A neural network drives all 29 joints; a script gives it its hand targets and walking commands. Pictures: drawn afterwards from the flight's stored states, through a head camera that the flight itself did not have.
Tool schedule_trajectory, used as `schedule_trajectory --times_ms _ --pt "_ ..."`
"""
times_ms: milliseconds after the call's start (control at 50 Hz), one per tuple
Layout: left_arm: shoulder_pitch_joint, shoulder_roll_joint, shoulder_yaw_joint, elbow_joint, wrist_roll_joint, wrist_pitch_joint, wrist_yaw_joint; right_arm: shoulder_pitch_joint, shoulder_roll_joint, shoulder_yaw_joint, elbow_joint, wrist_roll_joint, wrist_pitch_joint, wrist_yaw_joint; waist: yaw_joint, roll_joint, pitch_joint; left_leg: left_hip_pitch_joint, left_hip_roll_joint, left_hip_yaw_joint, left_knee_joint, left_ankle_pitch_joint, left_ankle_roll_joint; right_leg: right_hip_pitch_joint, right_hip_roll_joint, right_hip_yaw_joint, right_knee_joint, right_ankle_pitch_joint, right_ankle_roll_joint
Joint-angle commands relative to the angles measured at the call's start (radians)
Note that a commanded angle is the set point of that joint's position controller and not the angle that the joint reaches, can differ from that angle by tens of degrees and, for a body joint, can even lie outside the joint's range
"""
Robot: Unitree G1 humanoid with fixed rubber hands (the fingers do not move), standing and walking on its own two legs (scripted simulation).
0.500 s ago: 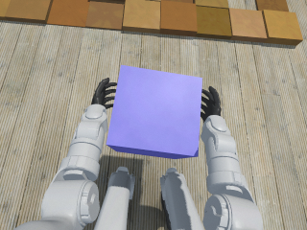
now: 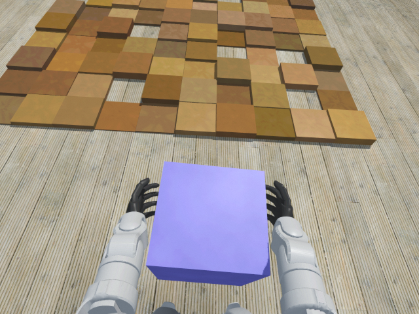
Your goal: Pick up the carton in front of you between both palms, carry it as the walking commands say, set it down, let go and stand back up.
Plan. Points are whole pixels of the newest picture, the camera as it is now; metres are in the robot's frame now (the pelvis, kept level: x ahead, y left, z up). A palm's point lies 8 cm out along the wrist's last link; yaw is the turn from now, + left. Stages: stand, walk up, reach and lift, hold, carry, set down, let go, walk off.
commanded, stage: reach and lift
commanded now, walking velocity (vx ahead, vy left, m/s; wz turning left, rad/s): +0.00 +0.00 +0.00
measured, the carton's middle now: (206, 230) +0.32 +0.00 -0.11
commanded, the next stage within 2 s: hold in 1.42 s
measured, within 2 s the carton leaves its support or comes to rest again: neither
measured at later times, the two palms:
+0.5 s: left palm (119, 208) +0.29 +0.14 +0.08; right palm (305, 205) +0.30 -0.16 +0.09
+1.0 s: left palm (117, 203) +0.29 +0.15 +0.09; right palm (306, 199) +0.30 -0.15 +0.10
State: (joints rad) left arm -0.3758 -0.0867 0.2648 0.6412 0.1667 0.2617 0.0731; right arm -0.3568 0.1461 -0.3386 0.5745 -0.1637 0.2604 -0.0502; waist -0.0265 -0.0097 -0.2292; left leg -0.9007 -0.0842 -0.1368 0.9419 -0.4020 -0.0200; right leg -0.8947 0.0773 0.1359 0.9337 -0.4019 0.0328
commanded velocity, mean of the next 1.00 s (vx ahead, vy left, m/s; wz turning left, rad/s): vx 0.00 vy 0.00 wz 0.00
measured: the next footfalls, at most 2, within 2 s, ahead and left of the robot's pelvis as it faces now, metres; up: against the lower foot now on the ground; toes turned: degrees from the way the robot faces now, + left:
none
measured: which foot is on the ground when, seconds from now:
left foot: down 0.00-1.00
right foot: down 0.00-1.00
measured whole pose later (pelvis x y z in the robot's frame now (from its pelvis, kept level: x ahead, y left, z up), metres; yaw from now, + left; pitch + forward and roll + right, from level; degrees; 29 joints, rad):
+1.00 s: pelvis +0.00 +0.00 +0.06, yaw +0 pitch -4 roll +0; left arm -0.29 -0.16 0.28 0.38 0.31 0.65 0.01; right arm -0.34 0.17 -0.31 0.40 -0.31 0.62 0.02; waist -0.01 -0.01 -0.02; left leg -0.13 -0.04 -0.14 0.42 -0.21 -0.01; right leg -0.13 0.04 0.14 0.42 -0.21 0.01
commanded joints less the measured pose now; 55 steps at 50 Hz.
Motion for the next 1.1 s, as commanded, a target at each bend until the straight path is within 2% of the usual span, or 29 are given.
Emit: schedule_trajectory --times_ms 0,60,80,100,160,240,260,280,300,340,400,420,440,520,540,580,600,640,660,700,720,760,780,800,840,960,1040,1060,1080 --pt "-0.496 -1.030 -0.566 -0.066 -0.116 -0.007 -0.249 -0.408 0.984 0.592 0.061 0.087 0.021 0.232 0.000 0.041 -0.416 0.418 -0.039 0.047 -0.190 0.347 0.004 0.329 0.042 -0.055 -0.180 0.348 -0.014" --pt "-0.416 -1.042 -0.586 -0.079 -0.129 0.022 -0.257 -0.353 0.983 0.615 0.025 0.085 0.051 0.245 0.001 0.015 -0.382 0.507 -0.029 0.035 -0.253 0.414 0.003 0.413 0.036 -0.048 -0.245 0.408 -0.013" --pt "-0.404 -1.036 -0.578 -0.080 -0.128 0.032 -0.262 -0.348 0.999 0.636 0.036 0.094 0.066 0.246 0.026 0.010 -0.350 0.508 -0.028 0.037 -0.271 0.416 0.006 0.449 0.028 -0.039 -0.266 0.422 -0.009" --pt "-0.397 -1.034 -0.595 -0.102 -0.139 0.047 -0.265 -0.311 1.006 0.636 0.032 0.095 0.081 0.250 0.012 0.017 -0.344 0.539 -0.025 0.038 -0.299 0.406 0.004 0.491 0.029 -0.043 -0.285 0.418 -0.011" --pt "-0.348 -1.044 -0.634 -0.157 -0.151 0.094 -0.275 -0.289 1.016 0.678 -0.053 0.117 0.118 0.255 0.010 0.015 -0.311 0.625 -0.020 0.035 -0.363 0.489 0.001 0.574 0.023 -0.039 -0.352 0.502 -0.008" --pt "-0.352 -1.054 -0.658 -0.244 -0.171 0.169 -0.282 -0.274 1.014 0.700 -0.121 0.134 0.194 0.266 0.014 0.013 -0.224 0.713 -0.006 0.036 -0.450 0.480 0.004 0.681 0.018 -0.047 -0.428 0.496 -0.011" --pt "-0.322 -1.039 -0.660 -0.265 -0.169 0.193 -0.287 -0.246 1.035 0.698 -0.126 0.137 0.217 0.268 0.031 0.007 -0.184 0.732 -0.008 0.042 -0.471 0.488 0.005 0.690 0.020 -0.042 -0.455 0.504 -0.010" --pt "-0.311 -1.030 -0.655 -0.279 -0.168 0.215 -0.288 -0.228 1.026 0.691 -0.131 0.135 0.237 0.270 0.014 -0.003 -0.164 0.751 -0.005 0.041 -0.487 0.490 0.007 0.713 0.020 -0.040 -0.469 0.520 -0.010" --pt "-0.319 -1.023 -0.637 -0.294 -0.159 0.235 -0.292 -0.223 1.022 0.686 -0.119 0.127 0.257 0.272 0.040 0.023 -0.126 0.734 -0.011 0.050 -0.505 0.442 0.005 0.743 0.012 -0.035 -0.490 0.490 -0.012" --pt "-0.313 -1.016 -0.618 -0.294 -0.155 0.272 -0.300 -0.225 1.001 0.657 -0.130 0.116 0.289 0.275 0.016 0.011 -0.089 0.776 -0.009 0.054 -0.536 0.406 0.005 0.749 0.018 -0.041 -0.525 0.438 -0.014" --pt "-0.349 -1.000 -0.549 -0.274 -0.136 0.309 -0.304 -0.272 0.975 0.606 -0.119 0.096 0.322 0.284 0.030 0.015 0.027 0.751 -0.009 0.064 -0.569 0.295 0.008 0.744 0.012 -0.047 -0.555 0.335 -0.017" --pt "-0.387 -0.996 -0.552 -0.272 -0.143 0.313 -0.311 -0.282 0.978 0.584 -0.094 0.085 0.327 0.287 0.017 -0.005 0.042 0.762 -0.005 0.062 -0.567 0.272 0.012 0.727 0.015 -0.055 -0.563 0.300 -0.021" --pt "-0.380 -0.997 -0.544 -0.277 -0.134 0.317 -0.314 -0.312 0.998 0.603 -0.128 0.099 0.327 0.290 0.028 -0.001 0.039 0.754 -0.011 0.071 -0.566 0.262 0.012 0.744 0.011 -0.051 -0.565 0.297 -0.017" --pt "-0.482 -1.002 -0.504 -0.247 -0.117 0.318 -0.329 -0.383 1.018 0.562 -0.066 0.086 0.335 0.303 0.033 0.000 0.021 0.757 0.000 0.078 -0.564 0.203 0.017 0.738 0.002 -0.061 -0.561 0.233 -0.020" --pt "-0.515 -1.011 -0.499 -0.245 -0.116 0.313 -0.333 -0.397 1.012 0.553 -0.064 0.066 0.335 0.303 0.014 -0.009 0.025 0.750 -0.003 0.084 -0.559 0.189 0.015 0.734 0.004 -0.060 -0.561 0.222 -0.020" --pt "-0.528 -0.997 -0.503 -0.238 -0.119 0.310 -0.344 -0.412 1.033 0.550 -0.046 0.074 0.332 0.308 0.027 -0.013 0.006 0.738 -0.002 0.088 -0.558 0.174 0.021 0.750 -0.001 -0.062 -0.558 0.206 -0.016" --pt "-0.556 -1.015 -0.500 -0.238 -0.119 0.308 -0.345 -0.431 1.035 0.543 -0.044 0.071 0.329 0.310 0.013 -0.004 -0.008 0.749 -0.003 0.089 -0.555 0.180 0.018 0.746 -0.002 -0.064 -0.557 0.208 -0.018" --pt "-0.593 -1.027 -0.505 -0.255 -0.126 0.304 -0.346 -0.456 1.037 0.540 -0.041 0.065 0.326 0.317 0.016 -0.010 -0.013 0.736 -0.002 0.085 -0.557 0.154 0.018 0.752 0.001 -0.071 -0.552 0.180 -0.021" --pt "-0.571 -1.029 -0.498 -0.226 -0.113 0.311 -0.343 -0.486 1.040 0.545 -0.062 0.074 0.325 0.319 0.034 0.005 -0.032 0.767 0.001 0.080 -0.565 0.171 0.020 0.744 0.000 -0.072 -0.551 0.187 -0.020" --pt "-0.575 -1.041 -0.509 -0.227 -0.117 0.316 -0.342 -0.479 1.043 0.552 -0.051 0.080 0.335 0.317 0.017 0.025 -0.033 0.771 0.001 0.081 -0.563 0.171 0.016 0.765 -0.001 -0.067 -0.556 0.189 -0.023" --pt "-0.561 -1.036 -0.493 -0.230 -0.106 0.319 -0.339 -0.462 1.027 0.542 -0.034 0.072 0.341 0.320 0.035 0.021 -0.022 0.758 0.000 0.078 -0.574 0.179 0.016 0.770 0.001 -0.072 -0.556 0.207 -0.023" --pt "-0.566 -1.045 -0.495 -0.239 -0.111 0.324 -0.335 -0.461 1.016 0.535 -0.045 0.069 0.341 0.322 0.029 0.029 -0.023 0.783 -0.001 0.074 -0.586 0.206 0.012 0.771 0.010 -0.075 -0.555 0.238 -0.023" --pt "-0.549 -1.042 -0.508 -0.233 -0.117 0.329 -0.334 -0.435 1.013 0.539 -0.044 0.072 0.345 0.317 0.012 0.031 -0.021 0.786 -0.003 0.081 -0.579 0.218 0.005 0.797 0.006 -0.072 -0.563 0.253 -0.027" --pt "-0.535 -1.022 -0.508 -0.262 -0.116 0.329 -0.334 -0.429 1.023 0.542 -0.064 0.076 0.348 0.316 0.020 0.007 -0.013 0.794 -0.002 0.080 -0.577 0.245 0.013 0.783 0.008 -0.074 -0.564 0.274 -0.019" --pt "-0.526 -1.030 -0.509 -0.272 -0.114 0.333 -0.332 -0.429 1.018 0.541 -0.077 0.074 0.350 0.316 0.025 0.019 -0.023 0.811 -0.004 0.073 -0.583 0.266 0.010 0.794 0.007 -0.070 -0.565 0.294 -0.021" --pt "-0.517 -1.034 -0.532 -0.309 -0.129 0.344 -0.329 -0.395 0.997 0.545 -0.096 0.073 0.359 0.321 0.006 0.028 -0.039 0.840 -0.007 0.072 -0.600 0.318 0.001 0.819 0.017 -0.078 -0.576 0.354 -0.023" --pt "-0.467 -1.029 -0.552 -0.345 -0.135 0.352 -0.319 -0.375 1.001 0.577 -0.142 0.097 0.368 0.318 0.026 0.004 -0.035 0.859 -0.008 0.069 -0.599 0.384 0.002 0.836 0.018 -0.079 -0.583 0.400 -0.015" --pt "-0.462 -1.023 -0.544 -0.362 -0.134 0.354 -0.317 -0.355 0.993 0.579 -0.153 0.099 0.372 0.318 0.027 0.026 -0.036 0.871 -0.008 0.071 -0.603 0.388 0.001 0.836 0.014 -0.074 -0.587 0.409 -0.016" --pt "-0.458 -1.023 -0.551 -0.347 -0.145 0.358 -0.317 -0.335 0.984 0.578 -0.139 0.091 0.378 0.315 0.014 0.009 -0.024 0.876 -0.007 0.066 -0.605 0.377 0.001 0.832 0.020 -0.079 -0.587 0.396 -0.017"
